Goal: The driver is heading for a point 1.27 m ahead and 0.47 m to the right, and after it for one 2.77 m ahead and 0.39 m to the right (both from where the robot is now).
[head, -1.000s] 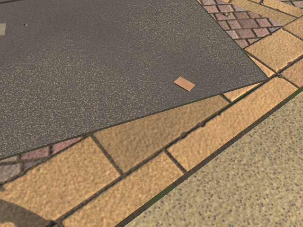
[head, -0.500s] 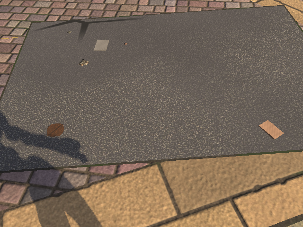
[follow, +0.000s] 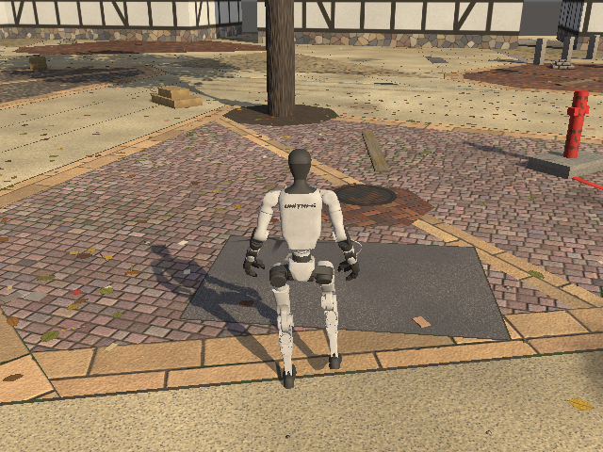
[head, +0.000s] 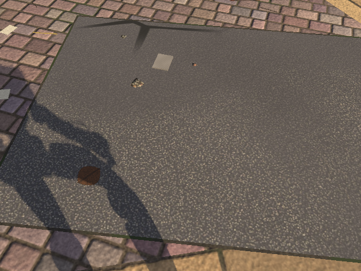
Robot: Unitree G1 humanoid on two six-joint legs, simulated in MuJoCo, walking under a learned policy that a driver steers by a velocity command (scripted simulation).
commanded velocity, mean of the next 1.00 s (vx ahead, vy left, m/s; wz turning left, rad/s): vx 0.50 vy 0.00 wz -0.06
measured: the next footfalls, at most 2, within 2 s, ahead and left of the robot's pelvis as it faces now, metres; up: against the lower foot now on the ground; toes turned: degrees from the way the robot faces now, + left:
right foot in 0.30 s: +0.37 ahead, -0.15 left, +0.00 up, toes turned -1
left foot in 0.84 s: +0.67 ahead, +0.09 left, +0.00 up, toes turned -3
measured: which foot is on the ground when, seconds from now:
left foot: down 0.00-0.30, up 0.32-0.82, down 0.84-1.00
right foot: up 0.00-0.28, down 0.30-0.86, up 0.88-1.00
